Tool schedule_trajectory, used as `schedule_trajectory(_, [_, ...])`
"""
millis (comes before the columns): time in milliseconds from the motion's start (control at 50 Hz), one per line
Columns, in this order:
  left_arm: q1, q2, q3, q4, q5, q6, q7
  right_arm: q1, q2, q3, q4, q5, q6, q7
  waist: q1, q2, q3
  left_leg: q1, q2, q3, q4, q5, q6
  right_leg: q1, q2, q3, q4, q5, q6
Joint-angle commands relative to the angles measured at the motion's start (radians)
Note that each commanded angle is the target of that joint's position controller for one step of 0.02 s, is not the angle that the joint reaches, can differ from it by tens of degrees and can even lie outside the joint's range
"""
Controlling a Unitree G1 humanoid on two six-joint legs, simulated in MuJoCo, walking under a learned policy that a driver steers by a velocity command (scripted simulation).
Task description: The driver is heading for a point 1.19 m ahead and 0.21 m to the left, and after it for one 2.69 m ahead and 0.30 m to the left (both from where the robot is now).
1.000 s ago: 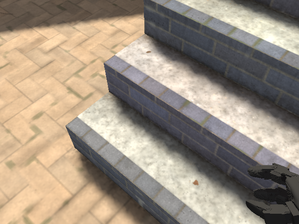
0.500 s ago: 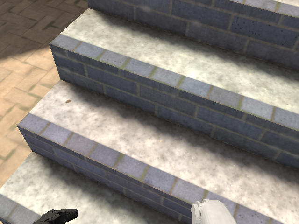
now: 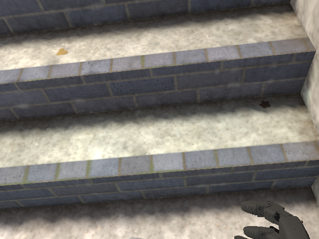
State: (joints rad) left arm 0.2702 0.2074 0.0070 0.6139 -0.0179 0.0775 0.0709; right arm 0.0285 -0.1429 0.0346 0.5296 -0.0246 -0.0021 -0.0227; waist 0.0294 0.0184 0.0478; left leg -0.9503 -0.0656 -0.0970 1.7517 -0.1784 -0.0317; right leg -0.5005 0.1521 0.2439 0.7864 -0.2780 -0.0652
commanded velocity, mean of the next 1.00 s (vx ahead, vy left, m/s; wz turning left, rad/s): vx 0.00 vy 0.00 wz -0.02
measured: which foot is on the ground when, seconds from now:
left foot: up 0.00-0.34, down 0.36-0.96, up 0.98-1.00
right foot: down 0.00-0.62, up 0.64-0.94, down 0.96-1.00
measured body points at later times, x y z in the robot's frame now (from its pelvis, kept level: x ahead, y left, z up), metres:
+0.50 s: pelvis +0.11 +0.08 +0.02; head +0.12 +0.08 +0.47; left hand +0.31 +0.29 -0.09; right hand +0.24 -0.16 -0.07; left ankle +0.12 +0.20 -0.71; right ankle +0.07 -0.04 -0.71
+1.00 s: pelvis +0.10 +0.03 +0.02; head +0.12 +0.03 +0.47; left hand +0.28 +0.27 -0.05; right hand +0.29 -0.23 -0.06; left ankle +0.11 +0.20 -0.70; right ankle +0.09 -0.07 -0.72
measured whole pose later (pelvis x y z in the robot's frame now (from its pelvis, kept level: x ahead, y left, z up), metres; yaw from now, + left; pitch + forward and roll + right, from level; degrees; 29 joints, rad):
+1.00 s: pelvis +0.10 +0.03 +0.02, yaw +4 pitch +5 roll +0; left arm 0.15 0.21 0.01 0.58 0.04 -0.02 -0.04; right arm 0.17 -0.29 -0.08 0.61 -0.04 -0.03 -0.01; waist -0.01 0.01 -0.06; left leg -0.40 -0.09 -0.30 0.65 -0.37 -0.04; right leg -0.31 0.03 0.02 0.54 -0.27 -0.04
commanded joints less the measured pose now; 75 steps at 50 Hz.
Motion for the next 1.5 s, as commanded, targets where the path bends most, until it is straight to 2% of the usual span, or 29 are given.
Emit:
schedule_trajectory(20, [0.087, 0.162, 0.022, -0.003, 0.132, -0.091, -0.048, 0.108, -0.116, -0.048, -0.09, 0.024, -0.047, -0.012, -0.026, -0.416, -0.245, -0.095, 0.007, -0.02, 0.175, 0.014, -0.071, 0.225, -0.162, 0.236, -0.306, 0.095, -0.052])
schedule_trajectory(80, [0.088, 0.104, 0.015, 0.023, 0.105, -0.18, -0.115, 0.01, -0.148, -0.039, -0.106, 0.016, -0.07, -0.043, 0.008, -0.127, -0.096, -0.191, 0.024, -0.04, 0.202, -0.035, -0.078, 0.212, -0.168, 0.327, -0.28, -0.041, -0.139])
schedule_trajectory(260, [-0.102, 0.153, 0.008, -0.094, -0.006, -0.216, -0.065, 0.038, -0.106, -0.057, -0.09, -0.028, -0.031, -0.003, -0.006, -0.148, -0.184, 0.189, 0.066, 0.015, -0.584, -0.109, -0.133, 0.265, -0.233, 0.455, -0.285, 0.463, -0.212])
schedule_trajectory(360, [-0.132, 0.174, 0.03, -0.003, 0.005, -0.118, -0.103, 0.12, -0.089, -0.055, 0.012, -0.017, -0.036, 0.057, -0.027, -0.005, -0.18, 0.659, 0.073, 0.05, -1.442, 0.198, -0.055, 0.292, -0.207, 0.439, -0.285, 0.481, -0.172])
schedule_trajectory(380, [0.009, 0.157, 0.03, 0.068, 0.038, -0.102, -0.114, 0.116, -0.119, -0.07, 0.025, -0.021, -0.056, 0.061, 0.009, 0.01, -0.243, 0.83, 0.137, 0.025, -1.44, 0.395, 0.011, 0.268, -0.147, 0.357, -0.225, 0.447, -0.099])
schedule_trajectory(400, [0.222, 0.073, 0.017, 0.104, 0.046, -0.093, -0.123, 0.117, -0.224, -0.093, 0.042, -0.016, -0.073, 0.081, 0.137, 0.211, -0.424, 1.171, 0.309, -0.118, -1.191, 1.033, 0.231, 0.101, -0.012, 0.161, -0.15, 0.131, 0.059])
schedule_trajectory(440, [-0.007, 0.097, 0.021, 0.069, -0.006, -0.076, -0.115, 0.14, -0.183, -0.107, -0.002, -0.028, -0.044, 0.105, -0.023, 0.079, -0.307, 1.048, 0.344, -0.18, -1.206, 0.717, 0.248, -0.012, -0.036, 0.022, -0.138, -0.158, 0.168])
schedule_trajectory(500, [-0.053, -0.029, -0.01, 0.052, -0.023, -0.1, -0.091, 0.002, -0.011, -0.039, -0.013, 0.011, -0.005, 0.166, 0.059, 0.004, -0.154, 0.737, 0.308, -0.185, -1.285, 0.345, 0.146, 0.104, -0.125, -0.028, -0.147, -0.058, 0.192])
schedule_trajectory(520, [-0.05, 0.018, 0.022, 0.049, 0.023, -0.092, -0.075, 0.061, -0.055, -0.05, -0.006, 0.01, -0.031, 0.03, -0.003, -0.008, -0.145, 0.73, 0.27, -0.07, -1.325, 0.555, 0.15, 0.207, -0.174, -0.062, -0.309, 0.121, 0.087])
schedule_trajectory(540, [-0.076, 0.02, 0.022, 0.042, 0.038, -0.09, -0.06, 0.097, -0.096, -0.058, 0.022, 0.005, -0.037, -0.008, -0.009, 0.026, -0.128, 0.728, 0.219, -0.053, -1.296, 0.492, 0.132, 0.244, -0.173, -0.05, -0.342, 0.233, 0.061])
schedule_trajectory(560, [-0.147, -0.028, -0.014, 0.002, 0.016, -0.113, -0.083, -0.003, -0.06, -0.048, 0.017, 0.014, -0.025, 0.104, 0.076, 0.018, -0.169, 0.758, 0.159, -0.058, -1.244, 0.318, 0.076, 0.171, -0.133, -0.087, -0.262, 0.074, 0.061])
schedule_trajectory(580, [-0.12, 0.002, -0.015, 0.004, 0.005, -0.114, -0.066, -0.008, -0.07, -0.06, -0.008, -0.013, -0.022, 0.145, 0.051, 0.023, -0.164, 0.787, 0.15, -0.045, -1.24, 0.297, 0.081, 0.118, -0.131, -0.1, -0.263, 0.062, 0.049])
schedule_trajectory(620, [-0.119, 0.12, 0.032, -0.016, 0.019, -0.093, 0.003, 0.087, -0.19, -0.125, -0.016, -0.033, -0.032, 0.15, 0.01, 0.07, -0.197, 0.911, 0.223, -0.172, -1.254, 0.478, 0.191, 0.031, -0.107, -0.145, -0.182, 0.057, 0.095])
schedule_trajectory(720, [-0.192, 0.109, 0.048, -0.093, 0.026, -0.101, 0.056, 0.275, -0.185, -0.154, 0.005, -0.044, -0.045, 0.119, -0.088, 0.224, -0.183, 0.831, 0.42, -0.463, -1.351, 0.635, 0.451, -0.144, -0.059, -0.171, 0.552, -0.358, 0.18])
schedule_trajectory(800, [-0.221, 0.081, 0.027, -0.169, 0.061, -0.127, 0.003, 0.132, -0.15, -0.108, 0.023, -0.025, -0.078, 0.053, 0.0, 0.089, -0.177, 0.681, 0.27, -0.291, -1.303, 0.518, 0.323, -0.155, -0.082, -0.165, 0.692, -0.301, 0.133])
schedule_trajectory(840, [-0.229, 0.049, 0.01, -0.217, 0.056, -0.115, -0.025, 0.12, -0.203, -0.121, 0.039, 0.001, -0.094, 0.012, 0.019, 0.091, -0.184, 0.75, 0.2, -0.285, -1.324, 0.58, 0.307, -0.155, -0.065, -0.242, 0.367, -0.428, 0.162])
schedule_trajectory(880, [-0.107, 0.003, -0.006, -0.146, 0.052, -0.095, -0.068, 0.031, -0.267, -0.136, 0.0, -0.021, -0.104, -0.011, 0.041, 0.118, -0.195, 0.704, 0.201, -0.345, -1.337, 0.594, 0.269, 0.032, -0.084, -0.227, 0.068, -0.296, 0.149])
schedule_trajectory(940, [0.055, 0.03, 0.014, -0.023, 0.016, -0.085, -0.127, -0.012, -0.276, -0.14, -0.005, -0.021, -0.046, 0.007, 0.067, 0.077, -0.176, 0.687, 0.168, -0.43, -1.327, 0.47, 0.251, 0.287, -0.069, -0.243, -0.446, 0.235, 0.084])
schedule_trajectory(960, [0.097, 0.073, 0.03, 0.011, 0.039, -0.09, -0.124, 0.124, -0.232, -0.134, 0.036, -0.021, -0.025, 0.014, 0.038, 0.035, -0.227, 0.633, 0.116, -0.415, -1.252, 0.29, 0.181, 0.457, -0.153, -0.183, -0.446, 0.418, 0.015])
schedule_trajectory(980, [0.091, 0.19, 0.066, -0.013, 0.072, -0.114, -0.114, 0.262, -0.155, -0.124, 0.037, 0.002, -0.006, 0.014, -0.039, -0.146, -0.264, 0.472, -0.018, -0.238, -1.044, -0.136, 0.054, 0.597, -0.354, -0.074, -0.313, 0.984, -0.172])
schedule_trajectory(1000, [0.06, 0.302, 0.103, -0.075, 0.084, -0.115, -0.106, 0.365, -0.187, -0.142, 0.019, -0.013, -0.019, 0.002, -0.068, -0.349, -0.324, 0.251, -0.119, -0.144, -0.646, -0.565, -0.072, 0.665, -0.679, 0.245, -0.329, 1.217, -0.434])
schedule_trajectory(1020, [0.006, 0.253, 0.09, -0.094, 0.094, -0.121, -0.098, 0.344, -0.281, -0.17, 0.052, -0.006, -0.035, 0.002, -0.052, -0.185, -0.269, 0.214, -0.067, -0.117, -0.245, -0.497, -0.122, 0.511, -0.714, 0.284, -0.383, 0.933, -0.417])
schedule_trajectory(1080, [-0.311, -0.002, -0.016, -0.123, 0.061, -0.13, -0.103, 0.193, -0.245, -0.152, 0.079, 0.018, -0.055, -0.002, -0.1, -0.156, -0.12, 0.12, -0.047, -0.071, 0.137, -0.104, -0.038, 0.129, -0.417, -0.082, -0.47, -0.002, -0.158])
schedule_trajectory(1120, [-0.115, 0.036, -0.017, -0.046, 0.063, -0.119, -0.085, 0.088, -0.184, -0.129, 0.065, 0.023, -0.077, 0.035, 0.0, -0.047, -0.084, -0.089, -0.021, -0.069, -0.077, -0.063, -0.007, 0.343, -0.434, -0.028, -0.545, -0.351, -0.149])
schedule_trajectory(1160, [0.05, 0.084, -0.013, 0.024, 0.065, -0.13, -0.085, 0.025, -0.143, -0.11, 0.088, 0.039, -0.082, 0.056, 0.061, -0.124, -0.077, -0.247, 0.0, -0.071, -0.098, -0.027, 0.001, 0.497, -0.48, 0.012, -0.552, -0.404, -0.145])
schedule_trajectory(1280, [0.112, 0.04, -0.057, 0.146, 0.115, -0.163, -0.108, 0.043, -0.129, -0.071, 0.194, 0.012, -0.063, 0.101, 0.023, -0.22, -0.095, -0.447, 0.033, -0.043, 0.246, 0.14, 0.137, 0.418, -0.546, -0.085, -0.576, -0.3, -0.192])
schedule_trajectory(1300, [0.204, 0.159, 0.042, 0.183, 0.055, -0.205, -0.066, -0.023, -0.083, -0.092, 0.098, -0.025, -0.021, 0.061, -0.039, 0.017, -0.059, -0.422, 0.069, 0.075, 0.26, 0.056, 0.089, 0.446, -0.574, -0.153, -0.582, -0.436, -0.077])
schedule_trajectory(1400, [0.2, 0.05, 0.041, 0.279, 0.062, -0.235, -0.067, -0.096, -0.048, -0.091, 0.024, -0.019, 0.041, 0.023, -0.068, -0.122, 0.071, -0.553, 0.091, -0.008, 0.384, -0.011, 0.112, 0.395, -0.572, -0.259, -0.664, -0.431, -0.026])
schedule_trajectory(1500, [0.326, 0.055, 0.052, 0.383, 0.067, -0.239, -0.055, -0.272, 0.041, -0.059, -0.067, -0.018, 0.038, -0.007, -0.018, -0.106, 0.157, -0.761, 0.1, 0.017, 0.405, -0.253, 0.18, 0.633, -0.57, -0.375, -0.742, -0.076, -0.053])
